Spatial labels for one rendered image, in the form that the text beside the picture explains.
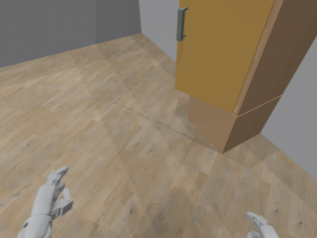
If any left robot forearm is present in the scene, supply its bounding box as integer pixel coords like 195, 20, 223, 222
17, 214, 53, 238

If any handle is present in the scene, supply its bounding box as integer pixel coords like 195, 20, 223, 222
176, 7, 188, 42

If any left robot hand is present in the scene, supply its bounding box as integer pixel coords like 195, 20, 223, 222
30, 166, 73, 220

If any right robot hand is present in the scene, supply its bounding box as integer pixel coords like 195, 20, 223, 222
246, 212, 279, 238

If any cupboard door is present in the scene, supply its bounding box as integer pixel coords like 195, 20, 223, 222
174, 0, 275, 113

